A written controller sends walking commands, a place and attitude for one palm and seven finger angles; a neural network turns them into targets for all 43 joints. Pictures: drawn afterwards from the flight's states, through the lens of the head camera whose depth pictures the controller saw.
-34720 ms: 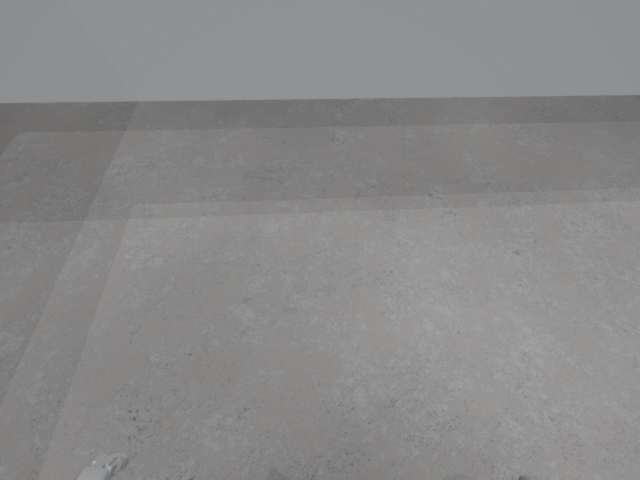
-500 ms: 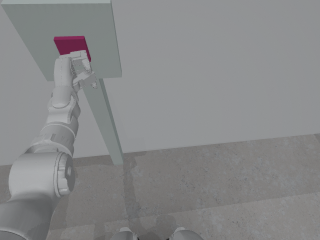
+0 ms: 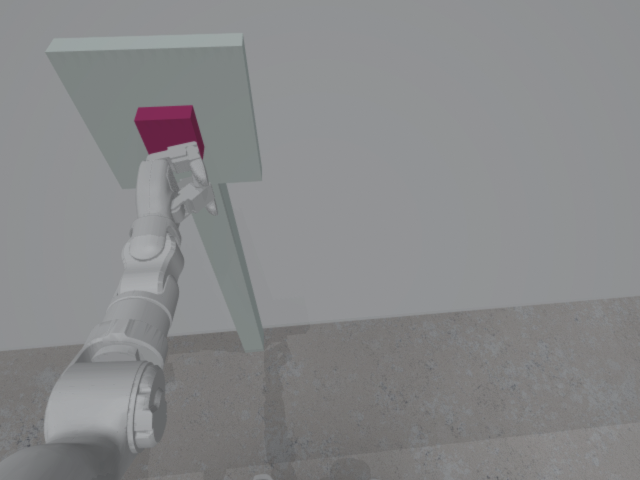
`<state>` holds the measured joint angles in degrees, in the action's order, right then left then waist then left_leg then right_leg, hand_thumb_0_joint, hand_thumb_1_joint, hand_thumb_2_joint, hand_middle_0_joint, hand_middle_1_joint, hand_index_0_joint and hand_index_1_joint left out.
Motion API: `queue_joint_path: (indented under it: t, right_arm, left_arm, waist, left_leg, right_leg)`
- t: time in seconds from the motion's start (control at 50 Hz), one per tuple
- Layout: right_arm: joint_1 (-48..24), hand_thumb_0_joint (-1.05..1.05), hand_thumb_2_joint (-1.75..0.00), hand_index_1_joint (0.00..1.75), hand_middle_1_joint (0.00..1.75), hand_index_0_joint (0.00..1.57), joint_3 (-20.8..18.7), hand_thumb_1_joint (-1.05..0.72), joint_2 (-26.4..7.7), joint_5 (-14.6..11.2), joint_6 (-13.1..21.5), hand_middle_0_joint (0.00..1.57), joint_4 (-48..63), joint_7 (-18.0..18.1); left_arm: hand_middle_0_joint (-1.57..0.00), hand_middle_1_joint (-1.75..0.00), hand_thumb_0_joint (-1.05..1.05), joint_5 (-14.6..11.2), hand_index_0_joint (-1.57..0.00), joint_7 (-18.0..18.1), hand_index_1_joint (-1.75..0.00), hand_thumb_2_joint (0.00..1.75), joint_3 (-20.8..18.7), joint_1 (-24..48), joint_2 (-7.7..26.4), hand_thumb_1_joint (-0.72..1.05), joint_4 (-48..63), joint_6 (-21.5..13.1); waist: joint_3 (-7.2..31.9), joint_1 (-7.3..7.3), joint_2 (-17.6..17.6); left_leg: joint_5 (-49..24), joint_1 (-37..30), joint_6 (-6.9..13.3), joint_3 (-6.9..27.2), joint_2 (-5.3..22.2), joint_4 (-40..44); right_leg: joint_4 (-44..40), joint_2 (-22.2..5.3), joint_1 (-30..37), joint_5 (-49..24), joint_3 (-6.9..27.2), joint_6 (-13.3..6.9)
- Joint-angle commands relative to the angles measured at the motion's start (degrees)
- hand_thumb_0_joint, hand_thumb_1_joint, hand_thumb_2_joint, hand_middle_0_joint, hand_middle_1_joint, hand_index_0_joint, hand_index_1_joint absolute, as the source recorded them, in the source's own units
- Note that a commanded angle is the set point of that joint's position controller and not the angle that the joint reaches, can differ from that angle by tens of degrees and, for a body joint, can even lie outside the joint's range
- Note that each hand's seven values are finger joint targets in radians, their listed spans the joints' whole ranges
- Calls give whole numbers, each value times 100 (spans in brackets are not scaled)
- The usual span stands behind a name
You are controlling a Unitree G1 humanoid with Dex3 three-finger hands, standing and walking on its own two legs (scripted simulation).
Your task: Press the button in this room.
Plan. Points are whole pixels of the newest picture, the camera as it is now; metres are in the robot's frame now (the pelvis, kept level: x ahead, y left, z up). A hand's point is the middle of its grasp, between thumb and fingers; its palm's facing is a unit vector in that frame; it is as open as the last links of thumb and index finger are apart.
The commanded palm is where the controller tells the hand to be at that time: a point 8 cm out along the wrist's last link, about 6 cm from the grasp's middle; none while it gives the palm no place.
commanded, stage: pull the fist back off the button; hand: left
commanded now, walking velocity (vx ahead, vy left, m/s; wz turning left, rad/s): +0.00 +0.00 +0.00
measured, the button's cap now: (172, 133) +0.52 +0.18 +0.15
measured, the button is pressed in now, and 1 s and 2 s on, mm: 0 0 0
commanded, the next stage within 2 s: draw the hand back to the body in 0.48 s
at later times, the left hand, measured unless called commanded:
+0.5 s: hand (206, 235) +0.38 +0.13 +0.11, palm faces +0.04 -1.00 -0.02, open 3.1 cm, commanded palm +0.36 +0.18 +0.12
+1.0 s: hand (150, 273) +0.31 +0.16 +0.14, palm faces +0.08 -1.00 -0.03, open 3.1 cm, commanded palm +0.27 +0.21 +0.15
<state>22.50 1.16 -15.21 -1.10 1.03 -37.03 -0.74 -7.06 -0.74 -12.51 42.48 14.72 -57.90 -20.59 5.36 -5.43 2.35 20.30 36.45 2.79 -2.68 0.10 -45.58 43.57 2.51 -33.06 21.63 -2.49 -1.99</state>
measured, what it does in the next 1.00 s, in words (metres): stands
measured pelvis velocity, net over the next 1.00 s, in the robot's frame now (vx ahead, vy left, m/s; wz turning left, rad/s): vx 0.01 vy -0.02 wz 0.02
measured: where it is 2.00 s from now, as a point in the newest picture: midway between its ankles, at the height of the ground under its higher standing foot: outside the picture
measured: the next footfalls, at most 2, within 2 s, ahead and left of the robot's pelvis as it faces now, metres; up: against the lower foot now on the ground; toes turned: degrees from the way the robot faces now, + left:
none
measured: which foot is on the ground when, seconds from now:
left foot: down 0.00-1.00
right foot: down 0.00-1.00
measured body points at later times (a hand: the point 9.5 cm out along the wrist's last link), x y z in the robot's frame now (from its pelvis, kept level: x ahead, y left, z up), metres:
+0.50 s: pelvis +0.02 -0.01 +0.01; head +0.04 -0.03 +0.46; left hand +0.37 +0.18 +0.11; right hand +0.17 -0.25 -0.09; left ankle +0.02 +0.09 -0.71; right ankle +0.00 -0.10 -0.71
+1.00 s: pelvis +0.01 -0.02 +0.02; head -0.01 -0.03 +0.47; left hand +0.30 +0.22 +0.15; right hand +0.17 -0.25 -0.07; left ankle +0.02 +0.09 -0.71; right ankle +0.00 -0.10 -0.71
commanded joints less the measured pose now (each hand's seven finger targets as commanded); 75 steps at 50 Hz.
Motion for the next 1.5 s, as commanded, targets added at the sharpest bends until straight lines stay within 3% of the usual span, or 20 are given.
queue_joint_path:
  t: [0.0,0.06,0.24,0.34,0.42,0.48,0.56,0.66,0.78,0.86,0.92,0.96,1.06,1.08,1.1,1.12,1.16,1.24,1.36,1.48]
  right_arm:
    - [122,0,-90,30,30,20,-377,-90,-849,-32,163,20,700,24]
    - [24,0,-90,30,30,20,-368,-90,-832,-41,153,20,782,33]
    - [-443,0,-90,30,30,20,-349,-90,-663,-120,161,20,1082,86]
    - [-673,0,-90,30,30,20,-314,-90,-627,-155,190,20,1127,126]
    - [-827,0,-90,30,30,20,-277,-90,-612,-165,193,20,1094,201]
    - [-908,0,-90,30,30,20,-225,-90,-618,-152,191,20,1020,275]
    - [-953,0,-90,30,30,20,-189,-90,-600,-129,207,20,984,298]
    - [-1125,0,-90,30,30,20,-170,-90,-563,-151,221,20,1224,257]
    - [-1395,0,-90,30,30,20,-154,-90,-584,-252,231,20,1439,306]
    - [-1554,0,-90,30,30,20,-139,-90,-566,-273,316,20,1476,371]
    - [-1626,0,-90,30,30,20,-113,-90,-509,-259,443,20,1440,407]
    - [-1649,0,-90,30,30,20,-98,-90,-517,-258,519,20,1440,424]
    - [-1768,0,-90,30,30,20,-54,-90,-526,-273,588,20,1410,484]
    - [-1996,0,-90,30,30,20,-63,-90,-448,-126,563,20,1352,536]
    - [-1936,0,-90,30,30,20,-37,-90,-414,-98,523,20,1252,549]
    - [-1971,0,-90,30,30,20,-16,-90,-400,-99,502,20,1284,543]
    - [-1989,0,-90,30,30,20,-28,-90,-412,-60,464,20,1241,542]
    - [-2016,0,-90,30,30,20,13,-90,-355,-6,425,20,1250,542]
    - [-2082,0,-90,30,30,20,-31,-90,-399,69,423,20,1182,531]
    - [-2068,0,-90,30,30,20,-67,-90,-391,81,409,20,1188,455]
  left_arm:
    - [-130,-150,0,-141,-130,51,-150,90,-46,2005,758,90,1964,-238]
    - [-130,-150,0,-158,-130,47,-150,90,-45,1504,747,90,2331,-88]
    - [-130,-150,0,-273,-130,-32,-150,90,185,186,437,90,3942,295]
    - [-130,-150,0,-291,-130,-98,-150,90,583,-301,116,90,4439,515]
    - [-130,-150,0,-290,-130,-58,-150,90,722,-81,55,90,4653,683]
    - [-130,-150,0,-320,-130,19,-150,90,558,249,269,90,4520,720]
    - [-130,-150,0,-299,-130,61,-150,90,428,112,381,90,4333,639]
    - [-130,-150,0,-366,-130,-114,-150,90,53,-1040,692,90,4668,695]
    - [-130,-150,0,-645,-130,-414,-150,90,36,-1828,648,90,5364,1147]
    - [-130,-150,0,-703,-130,-497,-150,90,80,-1967,669,90,6157,1329]
    - [-130,-150,0,-694,-130,-495,-150,90,96,-2155,672,90,6717,1347]
    - [-130,-150,0,-727,-130,-543,-150,90,242,-2383,567,90,6931,1401]
    - [-130,-150,0,-850,-130,-666,-150,90,-63,-3098,812,90,7077,1802]
    - [-130,-150,0,-201,-130,-150,-150,90,123,-3092,1241,90,7685,1516]
    - [-130,-150,0,-143,-130,92,-150,90,135,-3522,978,90,7335,1490]
    - [-130,-150,0,-131,-130,166,-150,90,265,-3766,795,90,7328,1506]
    - [-130,-150,0,-9,-130,320,-150,90,191,-3886,945,90,7670,1441]
    - [-130,-150,0,125,-130,535,-150,90,89,-4131,1014,90,8271,1337]
    - [-130,-150,0,216,-130,671,-150,90,-110,-4935,1100,90,8584,1319]
    - [-130,-150,0,258,-130,690,-150,90,-228,-5743,1021,90,9054,1281]
  waist:
    - [2059,77,-103]
    - [1917,151,-341]
    - [1880,361,-209]
    - [1511,294,-233]
    - [1323,212,-158]
    - [1210,159,-432]
    - [1420,266,-391]
    - [1843,660,-165]
    - [1121,673,-713]
    - [917,615,-465]
    - [850,650,41]
    - [798,585,-201]
    - [497,686,-346]
    - [-13,730,-241]
    - [-241,664,-322]
    - [-327,683,-358]
    - [-113,702,-273]
    - [135,715,245]
    - [26,782,-99]
    - [-73,833,53]
  left_leg:
    - [-1619,-2067,-60,471,20,542]
    - [-1732,-1940,-37,414,-4,557]
    - [-2255,-2213,-27,284,-30,647]
    - [-2052,-2218,-19,315,-40,731]
    - [-1746,-2267,-27,363,-51,787]
    - [-1321,-2096,-8,384,-85,848]
    - [-1384,-2090,-11,374,-104,848]
    - [-1789,-2096,-22,271,-133,957]
    - [-1479,-1979,24,206,-111,1239]
    - [-1434,-2265,47,228,-101,1334]
    - [-1317,-2521,14,305,-90,1459]
    - [-1283,-2584,30,358,-70,1478]
    - [-1067,-2528,4,396,-76,1650]
    - [-902,-2603,7,376,-63,1882]
    - [-771,-2626,-1,386,-31,1967]
    - [-707,-2624,-1,409,-20,2011]
    - [-853,-2899,3,387,6,2136]
    - [-1057,-3297,-43,427,29,2413]
    - [-1417,-3464,-37,430,64,2546]
    - [-1717,-3477,-96,517,97,2637]
  right_leg:
    - [-618,104,402,-1727,106,40]
    - [-642,85,645,-1979,119,56]
    - [-739,4,1195,-2762,193,86]
    - [-847,-27,1145,-2657,182,105]
    - [-946,-60,1010,-2319,174,105]
    - [-1084,-100,1048,-1948,253,139]
    - [-1052,-120,1248,-2014,289,125]
    - [-1003,-163,1967,-2694,336,106]
    - [-1346,-208,2050,-2648,379,234]
    - [-1486,-174,1915,-2305,365,215]
    - [-1568,-135,1788,-1855,298,107]
    - [-1619,-114,1765,-1738,266,126]
    - [-1811,-124,1824,-1431,239,131]
    - [-2279,-295,1685,-1184,535,115]
    - [-2375,-313,1732,-947,485,112]
    - [-2389,-320,1736,-845,456,114]
    - [-2511,-277,1982,-928,441,92]
    - [-2549,-264,2355,-1152,358,33]
    - [-2728,-200,2572,-1423,331,28]
    - [-2638,-198,2736,-1604,261,-1]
